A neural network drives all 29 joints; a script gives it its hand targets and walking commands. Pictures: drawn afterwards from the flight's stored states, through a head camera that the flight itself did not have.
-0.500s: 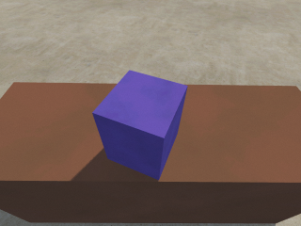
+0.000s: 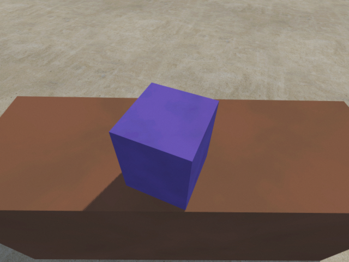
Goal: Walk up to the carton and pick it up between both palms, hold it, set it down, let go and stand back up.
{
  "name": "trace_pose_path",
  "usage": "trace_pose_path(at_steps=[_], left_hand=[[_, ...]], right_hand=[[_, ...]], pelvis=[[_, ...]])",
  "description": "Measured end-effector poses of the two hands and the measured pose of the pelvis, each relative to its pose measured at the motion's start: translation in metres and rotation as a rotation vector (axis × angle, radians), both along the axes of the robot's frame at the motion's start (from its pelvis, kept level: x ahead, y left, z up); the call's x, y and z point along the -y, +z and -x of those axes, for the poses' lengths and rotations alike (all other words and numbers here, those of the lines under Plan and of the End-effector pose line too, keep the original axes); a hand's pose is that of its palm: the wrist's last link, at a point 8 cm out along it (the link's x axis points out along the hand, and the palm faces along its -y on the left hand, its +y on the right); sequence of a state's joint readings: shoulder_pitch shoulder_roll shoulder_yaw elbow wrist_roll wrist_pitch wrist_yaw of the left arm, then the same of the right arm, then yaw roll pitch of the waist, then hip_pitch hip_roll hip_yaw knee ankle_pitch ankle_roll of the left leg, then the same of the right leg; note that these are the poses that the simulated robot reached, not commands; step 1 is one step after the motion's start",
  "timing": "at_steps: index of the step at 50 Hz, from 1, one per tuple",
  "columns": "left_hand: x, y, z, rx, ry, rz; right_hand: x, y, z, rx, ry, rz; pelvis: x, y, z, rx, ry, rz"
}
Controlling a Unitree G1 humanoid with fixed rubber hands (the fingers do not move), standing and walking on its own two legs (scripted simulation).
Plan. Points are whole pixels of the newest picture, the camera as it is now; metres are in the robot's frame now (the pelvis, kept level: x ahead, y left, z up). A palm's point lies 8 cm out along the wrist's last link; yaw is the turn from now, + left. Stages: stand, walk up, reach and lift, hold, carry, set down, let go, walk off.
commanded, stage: stand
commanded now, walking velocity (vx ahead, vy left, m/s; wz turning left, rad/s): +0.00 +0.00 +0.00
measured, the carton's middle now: (168, 146) +0.44 +0.03 +0.00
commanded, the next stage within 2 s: none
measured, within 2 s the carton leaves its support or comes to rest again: neither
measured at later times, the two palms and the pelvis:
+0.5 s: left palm out of the picture -0.03 +0.20 -0.15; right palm out of the picture -0.03 -0.19 -0.15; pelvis +0.00 +0.00 +0.00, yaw +0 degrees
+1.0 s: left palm out of the picture -0.03 +0.20 -0.15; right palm out of the picture -0.03 -0.19 -0.15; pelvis +0.01 +0.01 +0.00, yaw +0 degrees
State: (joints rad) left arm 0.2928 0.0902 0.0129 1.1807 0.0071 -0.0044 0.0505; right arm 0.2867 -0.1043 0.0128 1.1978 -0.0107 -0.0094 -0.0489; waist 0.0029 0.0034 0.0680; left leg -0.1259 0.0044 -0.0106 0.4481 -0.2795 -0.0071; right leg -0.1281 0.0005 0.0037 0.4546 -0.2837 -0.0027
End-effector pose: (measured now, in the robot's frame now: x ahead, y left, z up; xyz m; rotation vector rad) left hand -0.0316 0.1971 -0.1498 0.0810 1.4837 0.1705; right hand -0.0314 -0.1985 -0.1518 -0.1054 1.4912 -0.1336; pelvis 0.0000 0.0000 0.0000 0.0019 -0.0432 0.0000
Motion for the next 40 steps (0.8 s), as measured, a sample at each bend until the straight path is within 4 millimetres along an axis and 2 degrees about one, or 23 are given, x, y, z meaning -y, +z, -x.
trace_pose_path(at_steps=[15,26,40], left_hand=[[0.001,0.0,0.004,-0.013,0.004,0.01],[0.0,0.0,0.001,-0.018,0.001,0.011],[0.001,0.0,-0.003,-0.017,0.005,0.021]], right_hand=[[-0.001,0.001,0.005,-0.018,0.0,0.003],[-0.004,0.001,-0.005,0.007,-0.001,-0.002],[-0.009,0.002,-0.005,-0.005,-0.005,-0.004]], pelvis=[[-0.002,0.0,-0.001,-0.006,0.001,0.0],[-0.004,0.0,-0.003,-0.01,0.002,0.001],[-0.006,0.0,-0.008,-0.01,0.001,0.001]])
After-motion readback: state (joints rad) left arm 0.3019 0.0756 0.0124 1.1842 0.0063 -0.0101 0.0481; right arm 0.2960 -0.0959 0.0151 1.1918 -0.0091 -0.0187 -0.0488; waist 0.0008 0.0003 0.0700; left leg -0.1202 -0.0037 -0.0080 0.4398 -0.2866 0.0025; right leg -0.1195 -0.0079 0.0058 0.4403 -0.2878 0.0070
